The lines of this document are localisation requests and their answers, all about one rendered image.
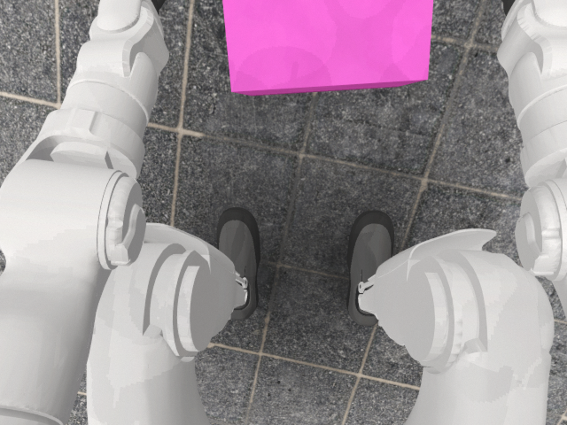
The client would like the left robot shin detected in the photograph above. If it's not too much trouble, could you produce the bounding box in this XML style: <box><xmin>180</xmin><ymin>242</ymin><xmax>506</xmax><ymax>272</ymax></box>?
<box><xmin>94</xmin><ymin>222</ymin><xmax>248</xmax><ymax>337</ymax></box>

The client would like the carton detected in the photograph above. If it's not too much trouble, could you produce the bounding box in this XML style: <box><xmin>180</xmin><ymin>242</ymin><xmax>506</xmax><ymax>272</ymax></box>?
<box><xmin>222</xmin><ymin>0</ymin><xmax>433</xmax><ymax>96</ymax></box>

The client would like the robot left forearm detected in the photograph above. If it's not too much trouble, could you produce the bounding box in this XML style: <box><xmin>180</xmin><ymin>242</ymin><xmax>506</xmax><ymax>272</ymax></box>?
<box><xmin>0</xmin><ymin>0</ymin><xmax>169</xmax><ymax>252</ymax></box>

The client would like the robot right forearm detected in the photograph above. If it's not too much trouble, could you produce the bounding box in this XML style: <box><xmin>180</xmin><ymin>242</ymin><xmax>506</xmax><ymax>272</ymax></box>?
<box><xmin>497</xmin><ymin>0</ymin><xmax>567</xmax><ymax>187</ymax></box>

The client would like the robot left upper arm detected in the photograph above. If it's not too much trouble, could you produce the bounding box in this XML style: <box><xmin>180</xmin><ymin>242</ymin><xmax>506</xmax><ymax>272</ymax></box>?
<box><xmin>0</xmin><ymin>159</ymin><xmax>146</xmax><ymax>425</ymax></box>

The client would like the right robot thigh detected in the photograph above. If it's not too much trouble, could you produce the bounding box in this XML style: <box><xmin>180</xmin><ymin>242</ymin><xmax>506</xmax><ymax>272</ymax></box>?
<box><xmin>398</xmin><ymin>249</ymin><xmax>551</xmax><ymax>425</ymax></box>

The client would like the robot right upper arm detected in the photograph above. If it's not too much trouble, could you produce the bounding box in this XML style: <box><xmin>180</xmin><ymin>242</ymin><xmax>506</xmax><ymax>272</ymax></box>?
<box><xmin>515</xmin><ymin>177</ymin><xmax>567</xmax><ymax>320</ymax></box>

